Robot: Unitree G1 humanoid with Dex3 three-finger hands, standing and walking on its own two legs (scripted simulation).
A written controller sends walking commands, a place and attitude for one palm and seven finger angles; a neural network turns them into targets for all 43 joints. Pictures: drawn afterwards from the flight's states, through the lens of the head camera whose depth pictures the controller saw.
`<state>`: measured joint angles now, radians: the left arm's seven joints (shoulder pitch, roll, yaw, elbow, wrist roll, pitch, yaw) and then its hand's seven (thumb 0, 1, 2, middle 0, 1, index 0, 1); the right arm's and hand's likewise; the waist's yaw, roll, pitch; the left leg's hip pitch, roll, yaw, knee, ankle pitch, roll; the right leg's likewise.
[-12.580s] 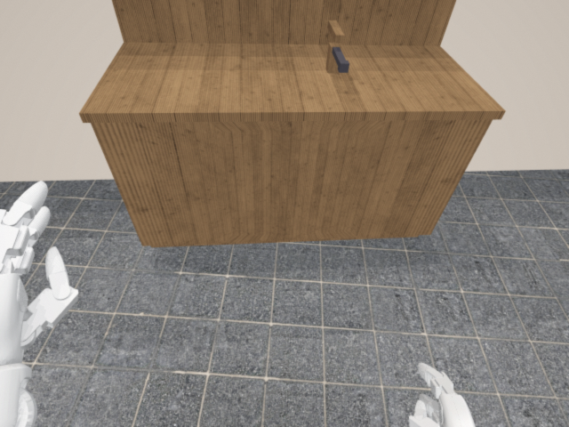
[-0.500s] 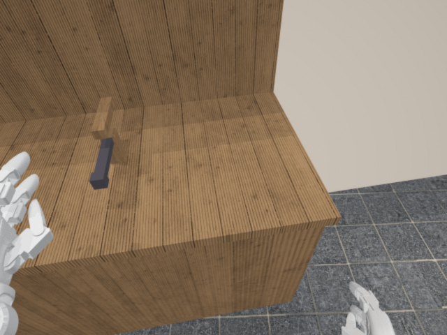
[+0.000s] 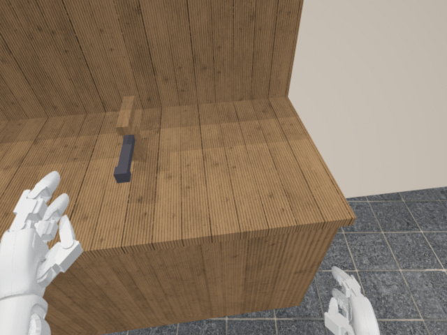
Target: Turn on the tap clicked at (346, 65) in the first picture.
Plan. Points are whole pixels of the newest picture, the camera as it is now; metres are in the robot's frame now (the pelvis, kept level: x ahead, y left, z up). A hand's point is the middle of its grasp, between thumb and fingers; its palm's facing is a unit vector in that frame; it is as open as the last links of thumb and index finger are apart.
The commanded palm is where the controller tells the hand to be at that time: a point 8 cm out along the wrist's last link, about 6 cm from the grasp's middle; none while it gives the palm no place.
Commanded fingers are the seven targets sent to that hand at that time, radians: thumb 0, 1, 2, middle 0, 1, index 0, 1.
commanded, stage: turn the palm inward beside the body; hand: left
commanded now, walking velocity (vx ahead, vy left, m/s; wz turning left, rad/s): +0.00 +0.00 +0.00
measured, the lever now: (122, 174) +0.40 +0.29 +0.05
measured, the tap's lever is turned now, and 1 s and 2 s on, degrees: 0 0 0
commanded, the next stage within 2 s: reach beside the lever's end, fingers flat in 0.82 s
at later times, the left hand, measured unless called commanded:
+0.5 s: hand (76, 259) +0.17 +0.23 +0.14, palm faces +0.43 -0.89 -0.12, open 7.5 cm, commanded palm +0.12 +0.27 +0.15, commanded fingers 0.00 0.90 0.90 -0.20 -0.30 -0.20 -0.30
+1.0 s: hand (92, 244) +0.19 +0.22 +0.14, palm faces +0.43 -0.89 -0.14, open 7.4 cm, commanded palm +0.15 +0.27 +0.14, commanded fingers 0.00 0.90 0.90 -0.20 -0.30 -0.20 -0.30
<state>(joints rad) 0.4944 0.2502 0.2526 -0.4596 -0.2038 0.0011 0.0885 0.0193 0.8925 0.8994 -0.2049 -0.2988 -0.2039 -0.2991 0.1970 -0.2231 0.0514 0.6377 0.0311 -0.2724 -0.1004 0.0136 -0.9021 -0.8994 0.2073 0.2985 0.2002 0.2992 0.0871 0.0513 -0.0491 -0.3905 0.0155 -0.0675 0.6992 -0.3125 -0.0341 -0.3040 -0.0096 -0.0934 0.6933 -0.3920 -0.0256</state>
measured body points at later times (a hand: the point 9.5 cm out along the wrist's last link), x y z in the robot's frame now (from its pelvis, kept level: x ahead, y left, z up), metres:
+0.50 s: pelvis -0.01 +0.00 +0.00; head -0.02 -0.02 +0.45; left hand +0.14 +0.27 +0.15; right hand +0.19 -0.21 -0.07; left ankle +0.04 +0.14 -0.72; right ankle -0.01 -0.10 -0.72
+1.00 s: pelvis +0.01 -0.01 +0.00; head +0.01 -0.03 +0.45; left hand +0.17 +0.26 +0.15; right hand +0.22 -0.22 -0.07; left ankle +0.04 +0.14 -0.72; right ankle -0.01 -0.10 -0.72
